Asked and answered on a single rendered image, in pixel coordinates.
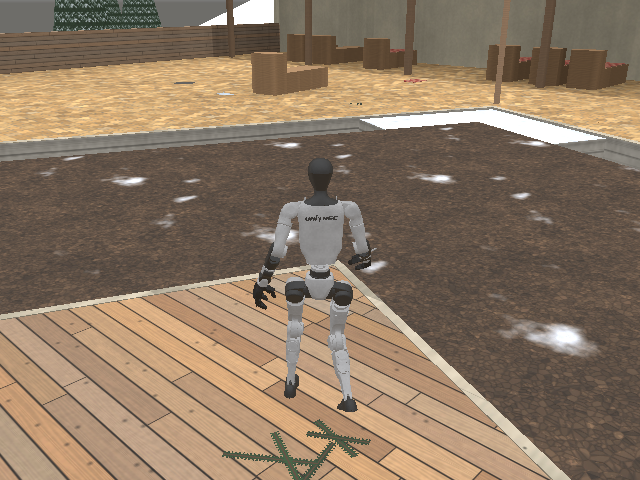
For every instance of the left robot upper arm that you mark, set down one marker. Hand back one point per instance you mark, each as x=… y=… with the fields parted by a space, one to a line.
x=288 y=212

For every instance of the robot left foot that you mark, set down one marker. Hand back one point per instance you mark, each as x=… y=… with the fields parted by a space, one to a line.
x=290 y=390

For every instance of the right robot upper arm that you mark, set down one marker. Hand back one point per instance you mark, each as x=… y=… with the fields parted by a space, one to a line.
x=352 y=211

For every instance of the robot right forearm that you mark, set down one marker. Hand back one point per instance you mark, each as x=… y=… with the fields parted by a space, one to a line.
x=366 y=257

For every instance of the robot right foot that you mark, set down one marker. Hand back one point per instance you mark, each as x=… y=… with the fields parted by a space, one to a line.
x=348 y=406

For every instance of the left robot hand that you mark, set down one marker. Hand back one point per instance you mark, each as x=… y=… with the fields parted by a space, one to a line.
x=258 y=295

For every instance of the robot left forearm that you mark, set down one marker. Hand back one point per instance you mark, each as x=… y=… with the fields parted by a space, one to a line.
x=268 y=268

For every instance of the right robot hand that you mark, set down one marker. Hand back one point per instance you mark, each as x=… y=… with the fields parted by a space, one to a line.
x=356 y=259

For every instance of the robot foot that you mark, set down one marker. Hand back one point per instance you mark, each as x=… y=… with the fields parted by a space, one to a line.
x=290 y=390
x=348 y=406

